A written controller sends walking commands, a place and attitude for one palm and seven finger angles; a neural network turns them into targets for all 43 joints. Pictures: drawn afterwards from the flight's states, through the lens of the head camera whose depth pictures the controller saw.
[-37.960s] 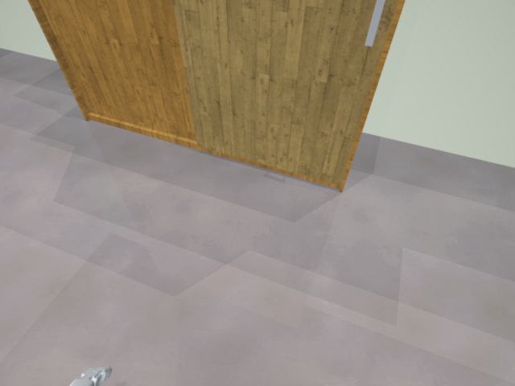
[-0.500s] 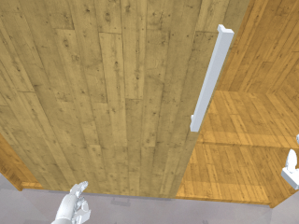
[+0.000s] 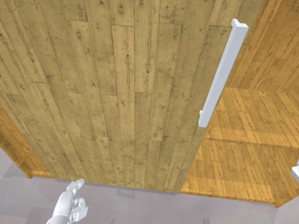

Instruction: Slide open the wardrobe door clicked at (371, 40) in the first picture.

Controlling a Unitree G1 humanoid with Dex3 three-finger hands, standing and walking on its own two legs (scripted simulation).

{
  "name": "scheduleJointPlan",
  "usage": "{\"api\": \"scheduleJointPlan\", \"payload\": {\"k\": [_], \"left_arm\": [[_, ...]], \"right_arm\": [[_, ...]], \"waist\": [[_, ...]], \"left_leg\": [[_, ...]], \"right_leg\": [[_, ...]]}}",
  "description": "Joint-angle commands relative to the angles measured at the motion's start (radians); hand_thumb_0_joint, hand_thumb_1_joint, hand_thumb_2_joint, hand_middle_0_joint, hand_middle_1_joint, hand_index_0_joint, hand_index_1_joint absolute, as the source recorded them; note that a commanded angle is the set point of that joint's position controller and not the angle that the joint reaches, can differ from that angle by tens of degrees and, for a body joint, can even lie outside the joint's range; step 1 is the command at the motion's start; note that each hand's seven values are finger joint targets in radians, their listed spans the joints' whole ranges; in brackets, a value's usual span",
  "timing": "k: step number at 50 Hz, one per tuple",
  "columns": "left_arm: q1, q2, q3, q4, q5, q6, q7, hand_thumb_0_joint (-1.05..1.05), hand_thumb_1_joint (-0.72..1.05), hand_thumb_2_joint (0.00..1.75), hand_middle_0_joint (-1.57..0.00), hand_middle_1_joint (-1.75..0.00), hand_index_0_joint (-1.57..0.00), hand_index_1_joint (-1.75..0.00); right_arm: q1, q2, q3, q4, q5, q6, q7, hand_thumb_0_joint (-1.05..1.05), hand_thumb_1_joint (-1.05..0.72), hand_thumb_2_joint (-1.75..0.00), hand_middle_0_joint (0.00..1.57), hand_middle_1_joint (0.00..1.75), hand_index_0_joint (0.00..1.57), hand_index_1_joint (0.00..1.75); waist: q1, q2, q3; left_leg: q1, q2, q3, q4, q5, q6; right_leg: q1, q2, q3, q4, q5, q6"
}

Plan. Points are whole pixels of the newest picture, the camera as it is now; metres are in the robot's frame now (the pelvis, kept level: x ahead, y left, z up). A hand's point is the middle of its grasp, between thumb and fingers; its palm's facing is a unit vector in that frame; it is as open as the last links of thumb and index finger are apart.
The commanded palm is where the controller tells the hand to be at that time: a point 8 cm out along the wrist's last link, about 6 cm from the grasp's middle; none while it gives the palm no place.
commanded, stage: step back with the hand held close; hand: right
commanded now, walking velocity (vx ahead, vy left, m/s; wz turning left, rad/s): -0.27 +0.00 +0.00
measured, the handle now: (216, 81) +0.47 -0.18 +0.18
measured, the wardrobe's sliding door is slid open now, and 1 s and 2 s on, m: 0.65 0.65 0.65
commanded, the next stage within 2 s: stop stepping back and stand still in 0.98 s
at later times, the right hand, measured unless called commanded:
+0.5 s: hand out of the picture +0.12 -0.31 +0.16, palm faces +0.49 +0.74 -0.46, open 7.5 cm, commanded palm +0.06 -0.33 +0.17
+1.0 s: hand out of the picture +0.05 -0.32 +0.17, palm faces +0.45 +0.82 -0.37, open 7.5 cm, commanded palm +0.00 -0.35 +0.17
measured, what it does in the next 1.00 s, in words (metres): walks backwards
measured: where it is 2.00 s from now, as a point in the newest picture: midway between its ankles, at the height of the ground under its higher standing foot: outside the picture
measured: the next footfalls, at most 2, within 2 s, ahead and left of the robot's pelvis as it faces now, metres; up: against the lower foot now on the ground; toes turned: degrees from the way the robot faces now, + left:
left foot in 1.04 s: -0.25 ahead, +0.10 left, +0.00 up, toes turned +4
left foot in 1.36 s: -0.19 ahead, +0.03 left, +0.02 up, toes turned +14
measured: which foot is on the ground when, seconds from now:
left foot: down 0.00-0.70, up 0.72-1.00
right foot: down 0.00-1.00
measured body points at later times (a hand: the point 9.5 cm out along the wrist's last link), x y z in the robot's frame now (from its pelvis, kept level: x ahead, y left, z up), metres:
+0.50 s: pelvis -0.07 -0.03 -0.02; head -0.07 -0.04 +0.43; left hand +0.11 +0.21 -0.09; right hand +0.09 -0.34 +0.18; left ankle -0.01 +0.10 -0.74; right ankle +0.02 -0.10 -0.74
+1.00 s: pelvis -0.15 -0.05 -0.01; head -0.13 -0.09 +0.44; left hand +0.04 +0.16 -0.07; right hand +0.02 -0.36 +0.19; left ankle -0.28 +0.09 -0.72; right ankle +0.01 -0.11 -0.74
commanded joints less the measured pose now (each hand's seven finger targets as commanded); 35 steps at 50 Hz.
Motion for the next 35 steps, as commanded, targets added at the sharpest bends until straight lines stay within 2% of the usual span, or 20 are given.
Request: {"api": "scheduleJointPlan", "payload": {"k": [1,6,7,9,12,14,16,20,22,24,26,27,28,29,30,31,32,33,34,35], "left_arm": [[-0.106,0.112,0.051,-0.190,-0.011,-0.015,0.015,0.00,0.90,0.90,-0.20,-0.30,-0.20,-0.30],[-0.103,0.113,0.057,-0.217,-0.020,0.004,0.024,0.00,0.90,0.90,-0.20,-0.30,-0.20,-0.30],[-0.107,0.117,0.058,-0.219,-0.019,0.004,0.027,0.00,0.90,0.90,-0.20,-0.30,-0.20,-0.30],[-0.099,0.116,0.055,-0.226,-0.021,0.002,0.028,0.00,0.90,0.90,-0.20,-0.30,-0.20,-0.30],[-0.100,0.127,0.059,-0.233,-0.019,-0.010,0.032,0.00,0.90,0.90,-0.20,-0.30,-0.20,-0.30],[-0.090,0.132,0.058,-0.236,-0.020,-0.019,0.031,0.00,0.90,0.90,-0.20,-0.30,-0.20,-0.30],[-0.085,0.139,0.061,-0.235,-0.018,-0.031,0.031,0.00,0.90,0.90,-0.20,-0.30,-0.20,-0.30],[-0.071,0.142,0.071,-0.231,-0.017,-0.056,0.028,0.00,0.90,0.90,-0.20,-0.30,-0.20,-0.30],[-0.064,0.138,0.074,-0.227,-0.013,-0.067,0.024,0.00,0.90,0.90,-0.20,-0.30,-0.20,-0.30],[-0.053,0.126,0.075,-0.224,-0.016,-0.075,0.019,0.00,0.90,0.90,-0.20,-0.30,-0.20,-0.30],[-0.041,0.116,0.077,-0.205,-0.013,-0.078,0.011,0.00,0.90,0.90,-0.20,-0.30,-0.20,-0.30],[-0.031,0.118,0.080,-0.185,-0.010,-0.079,0.009,0.00,0.90,0.90,-0.20,-0.30,-0.20,-0.30],[-0.028,0.103,0.072,-0.168,-0.005,-0.080,0.008,0.00,0.90,0.90,-0.20,-0.30,-0.20,-0.30],[-0.030,0.094,0.068,-0.157,-0.005,-0.081,0.008,0.00,0.90,0.90,-0.20,-0.30,-0.20,-0.30],[-0.027,0.094,0.065,-0.152,-0.005,-0.083,0.009,0.00,0.90,0.90,-0.20,-0.30,-0.20,-0.30],[-0.026,0.098,0.064,-0.151,-0.008,-0.083,0.012,0.00,0.90,0.90,-0.20,-0.30,-0.20,-0.30],[-0.040,0.107,0.065,-0.156,-0.007,-0.087,0.018,0.00,0.90,0.90,-0.20,-0.30,-0.20,-0.30],[-0.049,0.118,0.063,-0.167,-0.009,-0.094,0.026,0.00,0.90,0.90,-0.20,-0.30,-0.20,-0.30],[-0.062,0.131,0.064,-0.180,-0.009,-0.103,0.031,0.00,0.90,0.90,-0.20,-0.30,-0.20,-0.30],[-0.072,0.126,0.070,-0.184,0.002,-0.115,0.031,0.00,0.90,0.90,-0.20,-0.30,-0.20,-0.30]], "right_arm": [[0.012,-0.197,-0.114,-0.198,-0.001,-0.067,-0.019,0.00,-0.90,-0.90,0.20,0.30,0.20,0.30],[0.027,-0.232,-0.146,-0.228,0.002,-0.078,-0.029,0.00,-0.90,-0.90,0.20,0.30,0.20,0.30],[0.019,-0.253,-0.161,-0.249,0.001,-0.084,-0.033,0.00,-0.90,-0.90,0.20,0.30,0.20,0.30],[0.021,-0.241,-0.151,-0.249,0.000,-0.089,-0.037,0.00,-0.90,-0.90,0.20,0.30,0.20,0.30],[0.009,-0.252,-0.163,-0.281,-0.012,-0.109,-0.043,0.00,-0.90,-0.90,0.20,0.30,0.20,0.30],[0.004,-0.230,-0.153,-0.263,-0.024,-0.119,-0.046,0.00,-0.90,-0.90,0.20,0.30,0.20,0.30],[0.003,-0.221,-0.160,-0.256,-0.040,-0.132,-0.047,0.00,-0.90,-0.90,0.20,0.30,0.20,0.30],[-0.011,-0.216,-0.175,-0.257,-0.064,-0.156,-0.044,0.00,-0.90,-0.90,0.20,0.30,0.20,0.30],[0.014,-0.242,-0.203,-0.249,-0.062,-0.163,-0.041,0.00,-0.90,-0.90,0.20,0.30,0.20,0.30],[0.010,-0.223,-0.179,-0.267,-0.054,-0.171,-0.035,0.00,-0.90,-0.90,0.20,0.30,0.20,0.30],[-0.007,-0.220,-0.163,-0.273,-0.044,-0.174,-0.035,0.00,-0.90,-0.90,0.20,0.30,0.20,0.30],[-0.033,-0.226,-0.151,-0.295,-0.039,-0.176,-0.040,0.00,-0.90,-0.90,0.20,0.30,0.20,0.30],[-0.058,-0.217,-0.129,-0.290,-0.037,-0.175,-0.047,0.00,-0.90,-0.90,0.20,0.30,0.20,0.30],[-0.076,-0.219,-0.120,-0.284,-0.039,-0.172,-0.053,0.00,-0.90,-0.90,0.20,0.30,0.20,0.30],[-0.091,-0.221,-0.117,-0.283,-0.039,-0.170,-0.059,0.00,-0.90,-0.90,0.20,0.30,0.20,0.30],[-0.111,-0.231,-0.121,-0.292,-0.039,-0.171,-0.063,0.00,-0.90,-0.90,0.20,0.30,0.20,0.30],[-0.126,-0.252,-0.137,-0.321,-0.040,-0.174,-0.065,0.00,-0.90,-0.90,0.20,0.30,0.20,0.30],[-0.116,-0.243,-0.138,-0.335,-0.036,-0.179,-0.063,0.00,-0.90,-0.90,0.20,0.30,0.20,0.30],[-0.108,-0.247,-0.157,-0.355,-0.043,-0.186,-0.062,0.00,-0.90,-0.90,0.20,0.30,0.20,0.30],[-0.097,-0.253,-0.187,-0.361,-0.056,-0.194,-0.060,0.00,-0.90,-0.90,0.20,0.30,0.20,0.30]], "waist": [[0.015,0.044,-0.129],[0.018,0.078,-0.126],[0.019,0.056,-0.129],[0.019,0.046,-0.108],[0.022,-0.014,-0.089],[0.022,-0.046,-0.052],[0.018,-0.089,-0.045],[0.016,-0.112,-0.047],[0.017,-0.060,-0.057],[0.028,0.045,-0.054],[0.036,0.150,-0.042],[0.042,0.170,-0.044],[0.047,0.194,-0.034],[0.052,0.207,-0.033],[0.057,0.197,-0.039],[0.061,0.167,-0.041],[0.060,0.079,-0.036],[0.055,-0.033,-0.024],[0.047,-0.208,-0.050],[0.033,-0.306,-0.092]], "left_leg": [[-0.074,0.109,-0.097,-0.026,0.289,-0.022],[-0.079,0.092,-0.094,-0.005,0.220,-0.025],[-0.079,0.087,-0.092,-0.003,0.201,-0.024],[-0.075,0.079,-0.094,0.008,0.146,-0.025],[-0.037,0.059,-0.092,0.031,0.053,-0.026],[0.017,0.040,-0.089,0.082,-0.017,-0.028],[0.106,0.021,-0.085,0.167,-0.013,-0.031],[0.184,-0.013,-0.083,0.289,0.002,-0.035],[0.160,-0.008,-0.112,0.269,0.010,-0.028],[0.037,0.033,-0.178,0.161,-0.001,-0.006],[-0.179,0.123,-0.299,-0.008,-0.184,0.040],[-0.327,0.186,-0.354,-0.087,-0.258,0.079],[-0.414,0.235,-0.374,-0.127,-0.272,0.101],[-0.461,0.256,-0.364,-0.134,-0.258,0.106],[-0.463,0.250,-0.330,-0.111,-0.220,0.098],[-0.468,0.220,-0.282,-0.076,-0.210,0.077],[-0.445,0.160,-0.228,-0.019,-0.183,0.048],[-0.372,0.072,-0.161,0.089,-0.164,0.009],[-0.231,-0.015,-0.094,0.307,-0.139,-0.025],[-0.081,-0.076,-0.083,0.567,-0.177,-0.036]], "right_leg": [[0.081,-0.044,0.046,-0.009,0.293,-0.019],[0.022,-0.054,0.064,-0.030,0.253,-0.022],[0.015,-0.055,0.069,-0.040,0.234,-0.023],[-0.033,-0.062,0.085,-0.061,0.175,-0.027],[-0.132,-0.078,0.115,-0.118,-0.016,-0.043],[-0.265,-0.105,0.157,-0.179,-0.208,-0.060],[-0.402,-0.135,0.199,-0.231,-0.369,-0.082],[-0.547,-0.180,0.262,-0.271,-0.521,-0.112],[-0.535,-0.167,0.255,-0.227,-0.496,-0.112],[-0.432,-0.108,0.195,-0.112,-0.403,-0.083],[-0.277,-0.038,0.123,0.070,-0.313,-0.041],[-0.147,-0.007,0.092,0.198,-0.238,-0.014],[-0.073,0.008,0.075,0.282,-0.184,0.001],[-0.028,0.010,0.067,0.325,-0.156,0.005],[-0.012,0.009,0.070,0.308,-0.133,0.003],[0.007,0.003,0.079,0.248,-0.129,-0.001],[-0.010,-0.016,0.110,0.131,-0.131,-0.008],[-0.092,-0.072,0.198,-0.035,-0.164,-0.027],[-0.234,-0.186,0.338,-0.213,-0.319,-0.066],[-0.384,-0.292,0.468,-0.346,-0.499,-0.118]]}}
